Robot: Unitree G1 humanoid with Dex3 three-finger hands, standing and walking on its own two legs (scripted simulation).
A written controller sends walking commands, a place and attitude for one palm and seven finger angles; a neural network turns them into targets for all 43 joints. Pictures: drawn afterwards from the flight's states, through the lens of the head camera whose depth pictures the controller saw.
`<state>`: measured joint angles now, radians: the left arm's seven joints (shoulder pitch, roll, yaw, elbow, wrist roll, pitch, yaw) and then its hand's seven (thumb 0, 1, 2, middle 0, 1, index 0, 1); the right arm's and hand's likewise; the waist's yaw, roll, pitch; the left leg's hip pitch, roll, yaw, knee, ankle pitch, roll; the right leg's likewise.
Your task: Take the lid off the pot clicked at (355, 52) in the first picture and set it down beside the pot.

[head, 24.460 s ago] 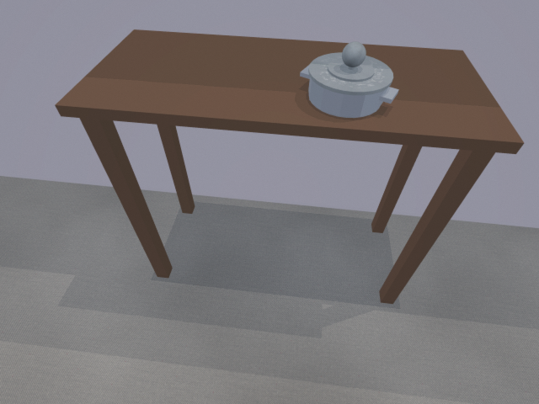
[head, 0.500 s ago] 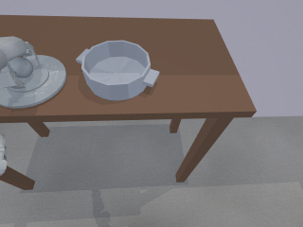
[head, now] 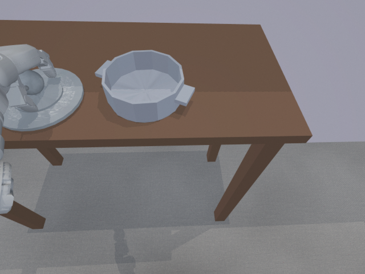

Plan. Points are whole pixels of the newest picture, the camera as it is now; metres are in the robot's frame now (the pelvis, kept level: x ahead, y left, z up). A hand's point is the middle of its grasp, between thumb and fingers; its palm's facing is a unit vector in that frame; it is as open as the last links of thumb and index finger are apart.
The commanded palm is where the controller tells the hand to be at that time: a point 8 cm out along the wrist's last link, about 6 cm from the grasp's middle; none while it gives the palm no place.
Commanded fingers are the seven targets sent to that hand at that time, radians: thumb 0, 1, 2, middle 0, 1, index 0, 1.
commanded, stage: raise the empty hand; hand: left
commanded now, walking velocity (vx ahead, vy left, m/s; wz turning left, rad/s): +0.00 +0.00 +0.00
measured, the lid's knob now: (29, 82) +0.49 +0.32 +0.13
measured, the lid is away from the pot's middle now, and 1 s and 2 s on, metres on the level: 0.24 0.24 0.24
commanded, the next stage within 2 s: draw the hand back to the body in 1.22 s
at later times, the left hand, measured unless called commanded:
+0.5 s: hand (3, 63) +0.46 +0.32 +0.20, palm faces -0.31 -0.09 -0.95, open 11.1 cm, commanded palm +0.47 +0.31 +0.27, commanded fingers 0.00 -0.13 0.89 -0.47 -0.63 -0.47 -0.63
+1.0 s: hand out of the picture +0.48 +0.31 +0.25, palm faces -0.26 -0.09 -0.96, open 11.1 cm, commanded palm +0.48 +0.31 +0.32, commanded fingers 0.00 -0.13 0.89 -0.47 -0.63 -0.47 -0.63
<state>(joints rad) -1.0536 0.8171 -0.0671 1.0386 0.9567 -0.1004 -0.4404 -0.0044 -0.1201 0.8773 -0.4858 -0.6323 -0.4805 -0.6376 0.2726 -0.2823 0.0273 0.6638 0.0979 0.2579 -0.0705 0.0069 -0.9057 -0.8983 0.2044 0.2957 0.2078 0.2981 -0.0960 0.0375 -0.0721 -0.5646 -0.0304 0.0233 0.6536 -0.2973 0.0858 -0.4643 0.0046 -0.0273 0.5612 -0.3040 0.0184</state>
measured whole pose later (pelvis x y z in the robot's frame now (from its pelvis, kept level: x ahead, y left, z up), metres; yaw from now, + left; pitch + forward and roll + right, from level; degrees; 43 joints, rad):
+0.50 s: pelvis +0.00 -0.01 +0.00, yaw +1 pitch +10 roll -3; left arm -1.15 0.87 -0.10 1.02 0.96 -0.04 -0.51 0.00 -0.12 0.88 -0.49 -0.63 -0.48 -0.63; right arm 0.26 -0.30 0.03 0.66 0.10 0.25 -0.06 0.01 -0.91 -0.90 0.20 0.30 0.21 0.30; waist -0.10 0.04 -0.07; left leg -0.51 -0.03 0.01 0.61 -0.28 0.08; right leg -0.40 0.01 -0.04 0.52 -0.29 0.01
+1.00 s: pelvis +0.01 -0.01 +0.01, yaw +1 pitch +11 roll -2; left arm -1.32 0.88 -0.14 1.09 0.99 0.04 -0.54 0.00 -0.13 0.88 -0.49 -0.63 -0.48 -0.63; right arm 0.27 -0.29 0.04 0.69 0.10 0.23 -0.06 0.01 -0.91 -0.90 0.20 0.30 0.21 0.30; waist -0.11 0.04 -0.07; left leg -0.49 -0.04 0.01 0.57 -0.27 0.08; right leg -0.38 0.00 -0.03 0.48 -0.28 0.01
